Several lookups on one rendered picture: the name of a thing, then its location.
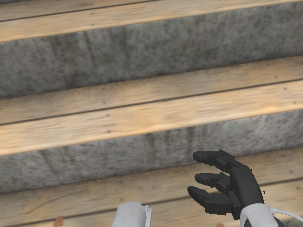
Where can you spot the robot left thigh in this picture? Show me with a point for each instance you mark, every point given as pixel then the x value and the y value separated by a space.
pixel 133 214

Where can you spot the robot right forearm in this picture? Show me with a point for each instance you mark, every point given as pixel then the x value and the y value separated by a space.
pixel 258 215

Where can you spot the right robot hand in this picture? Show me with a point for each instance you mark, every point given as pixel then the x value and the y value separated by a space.
pixel 238 190

